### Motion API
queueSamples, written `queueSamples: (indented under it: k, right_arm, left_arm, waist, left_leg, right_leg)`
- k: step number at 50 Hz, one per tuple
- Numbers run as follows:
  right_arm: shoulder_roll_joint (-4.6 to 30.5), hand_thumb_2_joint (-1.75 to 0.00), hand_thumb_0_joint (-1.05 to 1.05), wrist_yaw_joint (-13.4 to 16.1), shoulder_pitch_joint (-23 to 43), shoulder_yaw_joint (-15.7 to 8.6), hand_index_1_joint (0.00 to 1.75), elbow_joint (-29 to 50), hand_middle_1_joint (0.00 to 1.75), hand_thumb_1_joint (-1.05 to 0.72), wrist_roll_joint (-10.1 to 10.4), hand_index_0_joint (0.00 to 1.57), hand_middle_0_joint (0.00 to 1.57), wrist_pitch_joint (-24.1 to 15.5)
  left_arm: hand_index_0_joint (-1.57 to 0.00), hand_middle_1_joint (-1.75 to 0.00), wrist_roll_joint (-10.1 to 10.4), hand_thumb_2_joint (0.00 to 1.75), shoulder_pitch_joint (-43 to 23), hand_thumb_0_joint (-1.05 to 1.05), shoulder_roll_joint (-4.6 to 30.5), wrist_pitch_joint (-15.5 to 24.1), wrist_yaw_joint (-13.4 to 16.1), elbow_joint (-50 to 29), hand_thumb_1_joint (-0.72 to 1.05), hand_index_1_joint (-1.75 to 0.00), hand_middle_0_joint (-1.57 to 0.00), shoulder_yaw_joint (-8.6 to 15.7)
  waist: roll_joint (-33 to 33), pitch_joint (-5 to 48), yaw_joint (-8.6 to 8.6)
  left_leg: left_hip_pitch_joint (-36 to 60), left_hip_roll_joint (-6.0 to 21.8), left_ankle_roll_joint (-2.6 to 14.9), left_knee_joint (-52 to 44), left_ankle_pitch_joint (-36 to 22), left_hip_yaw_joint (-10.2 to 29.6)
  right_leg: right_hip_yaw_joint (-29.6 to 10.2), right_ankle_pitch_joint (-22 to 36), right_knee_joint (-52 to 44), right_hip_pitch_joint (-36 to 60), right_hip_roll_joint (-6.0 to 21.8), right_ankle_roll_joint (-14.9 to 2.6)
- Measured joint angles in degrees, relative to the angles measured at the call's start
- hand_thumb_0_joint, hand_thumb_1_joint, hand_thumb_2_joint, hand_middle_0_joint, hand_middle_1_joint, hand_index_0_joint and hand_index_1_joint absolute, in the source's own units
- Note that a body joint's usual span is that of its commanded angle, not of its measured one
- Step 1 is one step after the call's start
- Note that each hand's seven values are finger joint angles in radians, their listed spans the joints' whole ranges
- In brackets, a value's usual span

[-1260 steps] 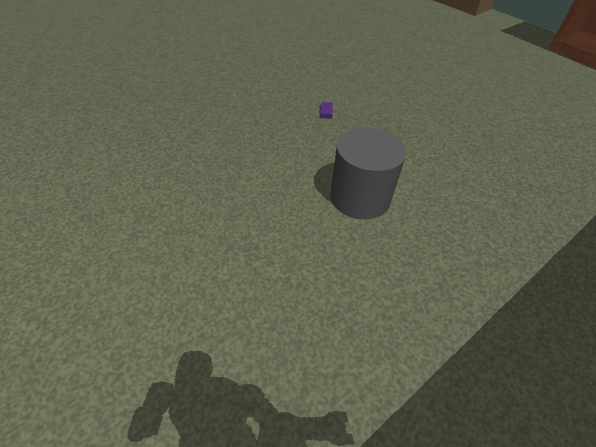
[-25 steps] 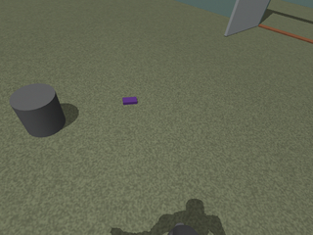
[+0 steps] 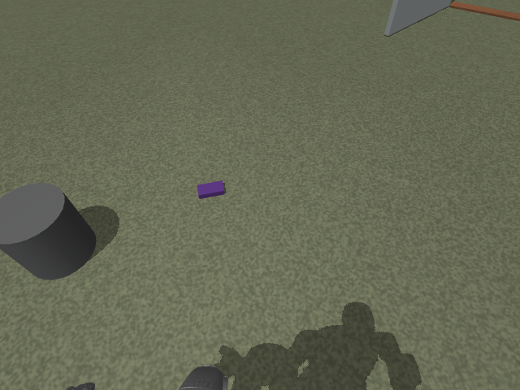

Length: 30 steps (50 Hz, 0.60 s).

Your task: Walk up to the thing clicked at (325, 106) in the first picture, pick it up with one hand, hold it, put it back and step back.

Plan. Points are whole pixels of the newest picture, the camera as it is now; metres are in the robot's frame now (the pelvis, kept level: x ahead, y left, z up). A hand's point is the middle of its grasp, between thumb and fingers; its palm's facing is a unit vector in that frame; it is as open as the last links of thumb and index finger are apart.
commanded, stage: walk up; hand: left
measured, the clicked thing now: (210, 189) +1.11 +0.31 -0.76
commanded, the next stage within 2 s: none
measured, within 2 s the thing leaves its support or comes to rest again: neither
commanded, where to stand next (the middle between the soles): +0.73 +0.02 m, yaw +3 degrees
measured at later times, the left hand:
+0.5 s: hand (119, 300) +0.30 +0.30 -0.15, palm faces -0.04 -0.94 -0.33, open 7.4 cm
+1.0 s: hand (164, 231) +0.44 +0.23 -0.12, palm faces +0.05 -0.91 -0.42, open 7.4 cm
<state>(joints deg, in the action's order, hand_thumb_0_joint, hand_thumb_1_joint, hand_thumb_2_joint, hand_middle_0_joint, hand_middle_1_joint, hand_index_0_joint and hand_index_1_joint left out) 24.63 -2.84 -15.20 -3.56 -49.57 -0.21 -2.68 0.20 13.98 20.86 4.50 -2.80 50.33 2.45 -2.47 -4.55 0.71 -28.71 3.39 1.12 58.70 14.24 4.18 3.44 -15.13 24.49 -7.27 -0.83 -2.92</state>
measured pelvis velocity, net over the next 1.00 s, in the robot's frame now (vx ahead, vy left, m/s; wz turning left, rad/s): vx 0.42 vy -0.04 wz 0.05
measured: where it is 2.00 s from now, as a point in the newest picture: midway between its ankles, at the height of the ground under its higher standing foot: (266, 262)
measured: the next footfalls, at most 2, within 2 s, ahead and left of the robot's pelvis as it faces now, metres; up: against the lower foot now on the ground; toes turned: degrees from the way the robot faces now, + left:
left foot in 0.20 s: +0.28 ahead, +0.14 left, +0.00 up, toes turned +6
right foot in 0.66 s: +0.46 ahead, -0.13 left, +0.00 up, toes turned -3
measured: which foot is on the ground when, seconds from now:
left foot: up 0.00-0.18, down 0.20-0.70, up 0.72-1.00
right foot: down 0.00-0.22, up 0.24-0.64, down 0.66-1.00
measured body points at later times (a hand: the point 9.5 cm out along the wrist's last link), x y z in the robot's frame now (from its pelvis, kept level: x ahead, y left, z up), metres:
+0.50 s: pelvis +0.24 +0.03 +0.00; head +0.26 +0.04 +0.45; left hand +0.30 +0.35 -0.12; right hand +0.30 -0.28 -0.10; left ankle +0.24 +0.14 -0.74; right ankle +0.32 -0.13 -0.69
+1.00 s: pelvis +0.42 -0.04 +0.00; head +0.44 -0.08 +0.45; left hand +0.44 +0.28 -0.09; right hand +0.50 -0.36 -0.13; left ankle +0.50 +0.14 -0.68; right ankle +0.42 -0.12 -0.74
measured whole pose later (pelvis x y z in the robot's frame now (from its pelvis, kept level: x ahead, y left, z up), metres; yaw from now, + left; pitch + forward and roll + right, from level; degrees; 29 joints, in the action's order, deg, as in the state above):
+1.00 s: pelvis +0.42 -0.04 +0.00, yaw +3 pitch -3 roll +0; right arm 25.4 -3.5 -17.3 -3.6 -50.2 -0.3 -0.8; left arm -0.7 19.9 20.9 4.9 -2.3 49.4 2.5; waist -4.6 -4.2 1.8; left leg -29.7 1.8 0.2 51.6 10.9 5.8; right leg 6.4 -13.1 22.3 -6.7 -0.3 -3.1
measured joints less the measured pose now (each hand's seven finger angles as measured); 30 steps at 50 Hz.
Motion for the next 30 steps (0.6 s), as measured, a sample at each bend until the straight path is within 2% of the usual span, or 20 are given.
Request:
queueSamples:
  k: [3, 5, 9, 11, 12, 15, 17, 21, 25, 27, 30]
  right_arm:
    - [0.4, -0.9, 0.01, -0.7, 0.9, -0.6, 0.3, 0.3, 0.3, -0.9, -0.4, 0.2, 0.2, 0.3]
    - [0.3, -0.9, 0.01, -1.3, 1.4, -0.7, 0.3, 0.1, 0.3, -0.9, -0.6, 0.2, 0.2, 0.4]
    - [-0.7, -0.9, 0.01, -1.9, 1.8, -0.6, 0.3, -0.1, 0.3, -0.9, -1.1, 0.2, 0.2, 0.0]
    - [-2.0, -0.9, 0.01, -1.6, 2.3, -0.7, 0.3, -0.1, 0.3, -0.9, -1.8, 0.2, 0.2, -0.7]
    - [-2.2, -0.9, 0.01, -1.4, 2.6, -0.6, 0.3, 0.6, 0.3, -0.9, -2.2, 0.2, 0.2, -1.2]
    - [-2.6, -0.9, 0.01, -0.7, 2.9, -0.3, 0.3, 2.4, 0.3, -0.9, -1.1, 0.2, 0.2, -2.0]
    - [-3.3, -0.9, 0.01, -0.1, 2.2, 0.3, 0.3, 2.9, 0.3, -0.9, -0.4, 0.2, 0.2, -2.1]
    - [-3.7, -0.9, 0.01, 0.5, -0.7, 1.3, 0.3, 2.9, 0.3, -0.9, 0.4, 0.21, 0.2, -2.5]
    - [-3.3, -0.9, 0.01, 0.4, -3.1, 1.5, 0.3, 2.2, 0.3, -0.9, 0.1, 0.21, 0.2, -2.1]
    - [-2.7, -0.9, 0.01, 0.1, -3.9, 1.3, 0.3, 2.0, 0.3, -0.9, -0.1, 0.21, 0.2, -2.0]
    - [-1.5, -0.9, 0.01, -0.1, -5.0, 1.0, 0.3, 1.8, 0.3, -0.9, -0.1, 0.21, 0.21, -1.7]
  left_arm:
    - [-0.2, -0.3, -0.6, 0.9, 1.6, 0.0, 0.6, 0.0, -0.1, 0.0, 0.9, -0.3, -0.21, 0.2]
    - [-0.2, -0.3, -0.9, 0.9, 2.4, 0.0, 1.3, 0.0, -0.3, -0.3, 0.9, -0.3, -0.21, 0.3]
    - [-0.2, -0.3, -1.0, 0.9, 4.2, 0.0, 3.2, -0.5, -0.3, -0.3, 0.9, -0.3, -0.21, 0.6]
    - [-0.2, -0.3, -0.8, 0.9, 4.5, 0.0, 4.4, -1.2, 0.2, 0.4, 0.9, -0.3, -0.21, 0.9]
    - [-0.2, -0.3, -0.5, 0.9, 4.3, 0.0, 4.2, -1.7, 0.6, 0.7, 0.91, -0.3, -0.21, 0.9]
    - [-0.2, -0.3, -0.2, 0.9, 4.0, 0.01, 3.1, -2.5, 1.1, 1.3, 0.91, -0.3, -0.21, -0.3]
    - [-0.2, -0.3, 0.1, 0.9, 3.7, 0.01, 3.0, -2.4, 0.8, 1.4, 0.91, -0.3, -0.21, -0.8]
    - [-0.2, -0.3, 0.3, 0.9, 2.7, 0.01, 3.4, -2.1, 0.0, -0.2, 0.91, -0.3, -0.21, -0.6]
    - [-0.2, -0.3, -0.3, 0.9, 2.0, 0.0, 3.8, -2.5, -1.1, -0.9, 0.91, -0.3, -0.21, 0.1]
    - [-0.2, -0.3, -0.6, 0.9, 1.7, 0.0, 3.8, -2.7, -1.6, -0.7, 0.91, -0.3, -0.21, 0.4]
    - [-0.2, -0.3, -0.9, 0.9, 1.0, 0.0, 3.5, -2.7, -2.0, 0.0, 0.91, -0.3, -0.21, 0.8]
  waist:
    - [-0.3, -0.1, 0.18]
    - [-0.1, -0.3, 0.73]
    - [1.6, 0.0, 1.81]
    - [5.1, -0.2, 1.63]
    - [5.9, -0.6, 1.57]
    - [4.9, -1.4, 0.13]
    - [5.2, -1.6, -0.58]
    - [5.6, -1.6, -1.12]
    - [5.6, -1.0, -1.01]
    - [5.3, -0.7, -1.32]
    - [4.3, -0.1, -1.96]
  left_leg:
    - [-2.5, 1.2, -1.06, -9.7, -3.3, -1.5]
    - [-2.3, 1.7, -1.11, -17.2, -6.5, -3.5]
    - [1.9, 0.8, 0.58, -26.3, -9.7, -6.4]
    - [3.4, -1.7, 0.82, -24.8, -7.3, -8.1]
    - [3.4, -2.2, 0.98, -23.0, -5.3, -8.8]
    - [5.9, -1.8, 1.53, -22.1, -2.1, -8.8]
    - [9.6, -1.9, 1.22, -25.4, -2.2, -9.1]
    - [15.8, -2.4, 0.92, -31.0, -2.2, -9.1]
    - [20.4, -2.6, 0.55, -33.8, -0.6, -9.7]
    - [22.3, -2.7, 0.12, -34.3, 0.6, -10.0]
    - [24.0, -2.5, -1.0, -33.2, 3.5, -10.1]
  right_leg:
    - [1.0, -1.9, -1.8, 3.6, -0.8, 0.26]
    - [1.6, -3.8, -2.0, 5.4, -1.2, 0.62]
    - [2.0, -10.1, 1.5, 8.1, -1.0, 1.69]
    - [1.6, -14.5, 9.1, 6.8, 2.0, 1.34]
    - [0.2, -14.2, 16.5, 4.1, 2.5, 0.81]
    - [-3.6, -13.2, 36.1, -5.4, -0.2, -0.29]
    - [-5.3, -9.9, 41.0, -10.9, -0.5, -0.28]
    - [-6.7, -4.9, 37.7, -18.3, 2.0, 1.0]
    - [-5.7, -0.6, 27.2, -21.4, 5.3, 2.64]
    - [-4.7, 1.9, 21.2, -21.4, 6.4, 2.85]
    - [-3.6, 5.1, 13.5, -19.8, 6.6, 2.43]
